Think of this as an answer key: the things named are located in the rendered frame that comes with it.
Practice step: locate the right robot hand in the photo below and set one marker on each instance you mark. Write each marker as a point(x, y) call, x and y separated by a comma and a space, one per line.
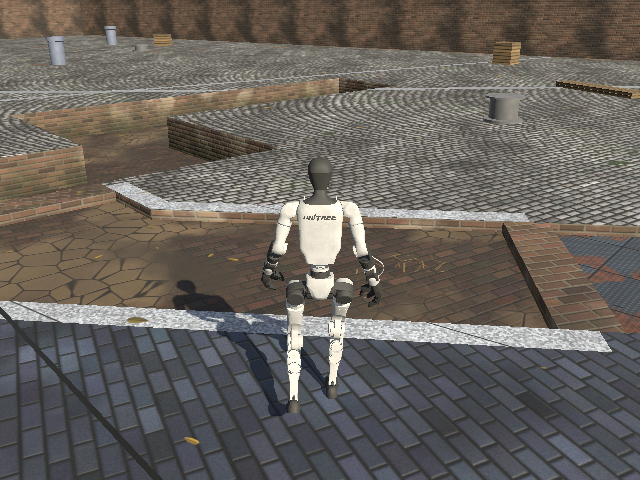
point(375, 290)

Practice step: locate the left robot upper arm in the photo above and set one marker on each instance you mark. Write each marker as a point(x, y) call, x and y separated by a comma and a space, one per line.
point(288, 210)

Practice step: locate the right robot upper arm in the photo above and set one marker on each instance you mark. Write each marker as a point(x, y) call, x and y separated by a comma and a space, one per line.
point(351, 210)

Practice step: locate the left robot hand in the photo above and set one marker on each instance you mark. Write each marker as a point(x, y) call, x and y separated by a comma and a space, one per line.
point(275, 275)

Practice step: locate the left robot thigh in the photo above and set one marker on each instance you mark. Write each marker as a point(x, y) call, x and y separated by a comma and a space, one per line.
point(295, 301)

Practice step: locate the right robot forearm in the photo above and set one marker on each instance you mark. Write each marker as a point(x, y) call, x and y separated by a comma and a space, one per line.
point(369, 267)

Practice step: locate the robot left shin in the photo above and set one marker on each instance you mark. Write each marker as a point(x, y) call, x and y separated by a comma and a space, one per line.
point(293, 363)

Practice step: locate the left robot forearm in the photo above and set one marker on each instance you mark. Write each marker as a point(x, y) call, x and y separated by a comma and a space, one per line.
point(271, 261)

